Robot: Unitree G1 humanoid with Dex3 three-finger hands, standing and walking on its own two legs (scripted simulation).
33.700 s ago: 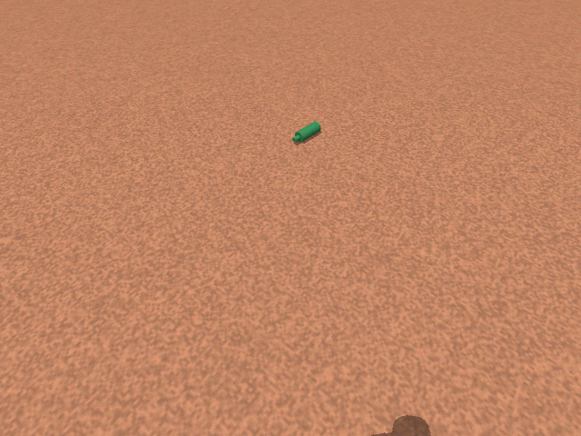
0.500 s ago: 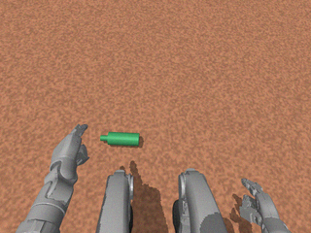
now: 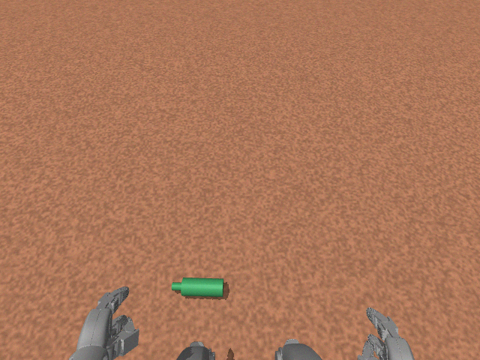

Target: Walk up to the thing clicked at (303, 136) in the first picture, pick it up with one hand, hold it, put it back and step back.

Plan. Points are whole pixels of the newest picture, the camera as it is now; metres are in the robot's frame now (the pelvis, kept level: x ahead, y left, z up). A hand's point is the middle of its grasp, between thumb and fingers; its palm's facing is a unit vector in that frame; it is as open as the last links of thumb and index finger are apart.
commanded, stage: home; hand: left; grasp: from above
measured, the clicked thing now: (197, 286) +0.46 +0.15 -0.65
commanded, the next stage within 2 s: none
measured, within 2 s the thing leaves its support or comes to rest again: neither
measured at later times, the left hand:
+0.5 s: hand (121, 341) +0.19 +0.18 -0.02, palm faces +0.06 -0.98 -0.20, open 7.4 cm
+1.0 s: hand (123, 348) +0.18 +0.18 -0.02, palm faces +0.06 -0.98 -0.21, open 7.4 cm
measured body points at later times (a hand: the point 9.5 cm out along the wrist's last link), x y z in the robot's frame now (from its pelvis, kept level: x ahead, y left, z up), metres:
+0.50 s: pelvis +0.03 +0.00 +0.03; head +0.05 +0.01 +0.48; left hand +0.18 +0.24 +0.00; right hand +0.21 -0.24 -0.02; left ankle +0.03 +0.12 -0.65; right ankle +0.03 -0.13 -0.65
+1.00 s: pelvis +0.02 +0.00 +0.03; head +0.03 +0.00 +0.48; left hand +0.17 +0.23 +0.00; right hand +0.17 -0.25 -0.03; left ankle +0.03 +0.12 -0.65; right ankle +0.03 -0.13 -0.65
